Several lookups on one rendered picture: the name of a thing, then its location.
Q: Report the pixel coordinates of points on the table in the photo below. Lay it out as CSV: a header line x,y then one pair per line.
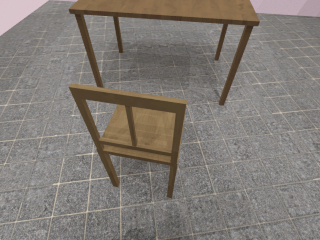
x,y
226,12

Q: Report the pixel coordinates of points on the chair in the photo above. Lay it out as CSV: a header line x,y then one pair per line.
x,y
143,127

